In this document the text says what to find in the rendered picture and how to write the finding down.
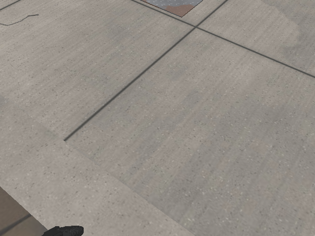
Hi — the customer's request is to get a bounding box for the left robot hand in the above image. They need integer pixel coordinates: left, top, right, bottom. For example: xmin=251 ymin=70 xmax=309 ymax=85
xmin=41 ymin=225 xmax=84 ymax=236

